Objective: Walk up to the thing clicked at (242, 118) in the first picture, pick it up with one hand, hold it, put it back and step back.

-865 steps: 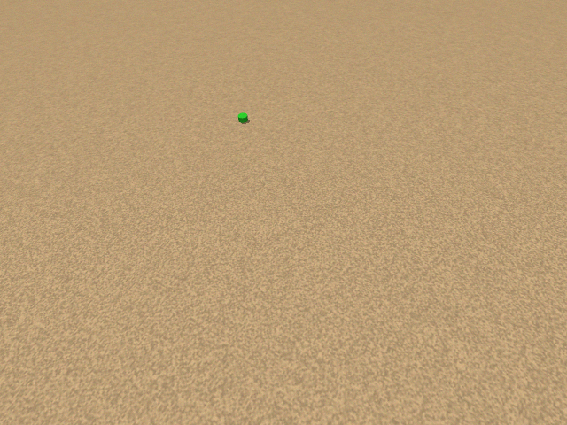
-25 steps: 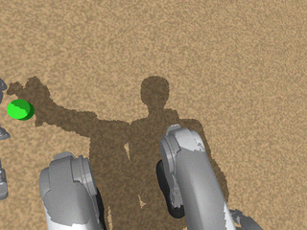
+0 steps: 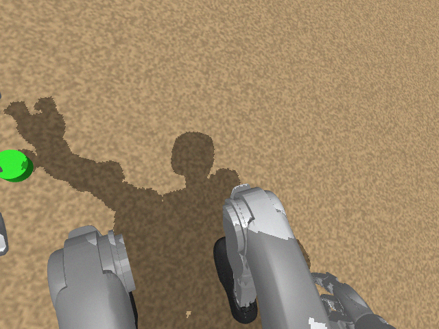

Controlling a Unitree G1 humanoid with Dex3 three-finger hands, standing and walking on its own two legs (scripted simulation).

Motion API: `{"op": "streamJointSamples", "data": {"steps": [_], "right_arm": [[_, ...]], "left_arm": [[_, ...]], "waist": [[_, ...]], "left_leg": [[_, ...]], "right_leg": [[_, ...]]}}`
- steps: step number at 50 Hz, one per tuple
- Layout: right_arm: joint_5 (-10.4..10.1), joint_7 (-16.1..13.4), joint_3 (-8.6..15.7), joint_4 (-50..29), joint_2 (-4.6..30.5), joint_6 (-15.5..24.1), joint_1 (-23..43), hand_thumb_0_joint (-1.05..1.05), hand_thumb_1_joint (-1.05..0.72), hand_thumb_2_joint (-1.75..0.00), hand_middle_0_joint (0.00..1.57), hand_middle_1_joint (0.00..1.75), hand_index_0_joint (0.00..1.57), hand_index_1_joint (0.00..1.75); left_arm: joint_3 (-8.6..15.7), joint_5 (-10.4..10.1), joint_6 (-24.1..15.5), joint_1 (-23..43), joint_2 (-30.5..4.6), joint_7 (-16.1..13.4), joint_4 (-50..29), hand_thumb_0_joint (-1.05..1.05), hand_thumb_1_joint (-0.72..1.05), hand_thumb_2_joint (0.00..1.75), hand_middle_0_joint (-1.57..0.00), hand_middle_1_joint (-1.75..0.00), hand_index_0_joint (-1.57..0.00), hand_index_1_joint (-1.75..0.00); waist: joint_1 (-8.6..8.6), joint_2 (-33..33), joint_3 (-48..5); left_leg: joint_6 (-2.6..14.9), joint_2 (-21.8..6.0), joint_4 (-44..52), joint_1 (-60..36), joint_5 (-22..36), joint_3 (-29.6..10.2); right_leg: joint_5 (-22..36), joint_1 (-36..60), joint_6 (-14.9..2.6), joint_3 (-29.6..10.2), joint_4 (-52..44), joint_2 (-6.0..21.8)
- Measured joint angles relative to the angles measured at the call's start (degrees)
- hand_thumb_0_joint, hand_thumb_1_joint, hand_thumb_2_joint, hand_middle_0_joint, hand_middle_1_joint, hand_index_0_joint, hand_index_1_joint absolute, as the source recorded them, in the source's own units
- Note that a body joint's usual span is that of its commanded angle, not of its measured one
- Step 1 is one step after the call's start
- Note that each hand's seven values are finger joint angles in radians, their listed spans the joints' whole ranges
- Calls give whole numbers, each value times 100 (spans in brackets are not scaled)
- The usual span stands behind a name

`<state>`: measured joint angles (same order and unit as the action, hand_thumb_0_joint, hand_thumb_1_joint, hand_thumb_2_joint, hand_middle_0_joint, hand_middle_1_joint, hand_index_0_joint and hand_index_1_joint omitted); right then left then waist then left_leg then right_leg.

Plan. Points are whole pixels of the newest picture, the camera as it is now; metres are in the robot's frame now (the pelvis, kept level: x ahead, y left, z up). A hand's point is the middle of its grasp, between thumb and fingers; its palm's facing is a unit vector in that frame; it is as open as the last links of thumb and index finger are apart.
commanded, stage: rest palm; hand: left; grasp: from above
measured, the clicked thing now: (13, 166) +0.47 +0.32 -0.29
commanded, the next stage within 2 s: close in 1.80 s
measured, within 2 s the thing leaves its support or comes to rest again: neither
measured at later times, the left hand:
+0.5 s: hand out of the picture +0.44 +0.32 -0.22, palm faces -0.44 -0.16 -0.89, open 14.2 cm
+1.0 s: hand (4, 165) +0.46 +0.32 -0.25, palm faces -0.46 -0.15 -0.87, open 14.1 cm
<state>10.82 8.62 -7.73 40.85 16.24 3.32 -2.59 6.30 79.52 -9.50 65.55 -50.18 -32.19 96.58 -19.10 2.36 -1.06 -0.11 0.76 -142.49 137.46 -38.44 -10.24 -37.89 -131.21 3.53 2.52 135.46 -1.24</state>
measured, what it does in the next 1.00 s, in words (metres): stands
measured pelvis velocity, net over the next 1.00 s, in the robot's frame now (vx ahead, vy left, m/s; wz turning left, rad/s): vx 0.01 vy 0.00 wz -0.06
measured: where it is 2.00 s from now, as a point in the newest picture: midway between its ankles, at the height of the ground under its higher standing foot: (186, 317)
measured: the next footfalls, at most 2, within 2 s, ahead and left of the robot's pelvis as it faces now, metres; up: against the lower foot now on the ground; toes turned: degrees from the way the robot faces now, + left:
none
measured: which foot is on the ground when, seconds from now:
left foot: down 0.00-1.00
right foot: down 0.00-1.00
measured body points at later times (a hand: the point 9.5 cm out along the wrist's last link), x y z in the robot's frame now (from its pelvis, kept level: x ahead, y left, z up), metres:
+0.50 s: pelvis +0.00 +0.00 +0.00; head +0.26 +0.12 +0.34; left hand +0.46 +0.33 -0.17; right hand +0.07 -0.29 -0.07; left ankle +0.07 +0.12 -0.27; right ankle +0.11 -0.14 -0.27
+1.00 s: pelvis +0.01 +0.00 -0.01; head +0.29 +0.10 +0.32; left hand +0.48 +0.32 -0.20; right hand +0.03 -0.25 -0.08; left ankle +0.07 +0.12 -0.27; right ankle +0.11 -0.14 -0.27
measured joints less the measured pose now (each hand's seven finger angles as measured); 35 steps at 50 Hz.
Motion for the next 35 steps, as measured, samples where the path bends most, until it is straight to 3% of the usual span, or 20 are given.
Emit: {"op": "streamJointSamples", "data": {"steps": [3, 7, 11, 14, 18, 23, 29, 31, 35], "right_arm": [[-45, 11, -63, -58, 28, 14, -208, 0, -91, -89, 20, 30, 20, 30], [-107, 37, -91, -83, 28, -43, -482, 0, -91, -89, 20, 30, 20, 30], [-124, 44, -185, -87, 37, -154, -628, 0, -91, -89, 20, 30, 20, 30], [-99, 48, -260, -121, 68, -190, -644, 0, -90, -89, 20, 30, 20, 30], [14, 51, -293, -113, 126, -214, -538, 0, -90, -89, 21, 30, 20, 30], [222, 69, -242, -44, 202, -192, -278, 0, -90, -89, 20, 30, 20, 30], [423, 133, -261, -12, 231, 33, 30, 0, -89, -89, 20, 30, 20, 30], [458, 178, -277, 10, 222, 148, 80, 0, -89, -89, 20, 30, 20, 30], [470, 303, -360, 6, 195, 372, 87, 0, -89, -89, 20, 30, 20, 30]], "left_arm": [[50, -291, 240, -27, -167, 302, -91, 0, -50, 100, -9, -108, -10, -107], [85, -724, 314, -452, -217, 973, -552, 0, -49, 97, -8, -109, -9, -107], [121, -1020, 44, -886, -184, 1508, -992, 0, -49, 95, -8, -109, -10, -107], [178, -1080, -388, -1058, -246, 1618, -1153, 0, -50, 95, -8, -109, -9, -107], [327, -890, -1069, -1173, -396, 1342, -1256, 0, -52, 96, -8, -106, -9, -105], [384, -316, -1484, -1138, -527, 590, -1028, 0, -53, 98, -8, -102, -8, -103], [202, 225, -1159, -837, -594, -270, -184, 0, -51, 99, -8, -100, -8, -100], [98, 272, -942, -738, -567, -452, 38, 0, -51, 99, -9, -100, -8, -100], [29, 147, -530, -532, -518, -622, 362, 0, -50, 98, -8, -100, -8, -100]], "waist": [[-52, -111, 97], [8, -201, 288], [177, -188, 509], [286, -83, 671], [350, 157, 803], [258, 423, 732], [41, 484, 535], [-8, 455, 504], [-87, 394, 544]], "left_leg": [[19, -24, -2, 34, -36, -2], [22, -42, 47, -53, -113, 17], [-16, -22, 125, -175, -138, -6], [-70, 4, 130, -235, -131, -92], [-135, 19, 24, -294, -155, -241], [-166, 13, -174, -321, -216, -331], [-123, -21, -342, -222, -239, -360], [-95, -33, -372, -167, -231, -352], [-35, -52, -410, -65, -207, -325]], "right_leg": [[-12, -37, 27, 1, -19, -18], [-70, 34, 88, -17, -63, -16], [-101, 158, 113, 8, -133, 15], [-92, 231, 92, 84, -160, 28], [-74, 304, 94, 199, -116, 4], [-83, 324, 54, 254, 30, -42], [-57, 230, -5, 270, 137, -105], [-43, 182, -10, 264, 152, -121], [-13, 99, 25, 240, 166, -148]]}}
